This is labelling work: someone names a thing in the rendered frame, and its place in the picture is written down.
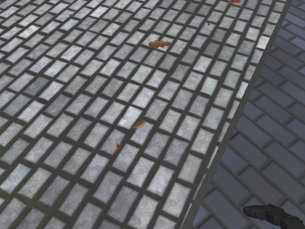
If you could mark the right robot hand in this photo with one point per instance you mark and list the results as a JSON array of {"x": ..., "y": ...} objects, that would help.
[{"x": 274, "y": 215}]

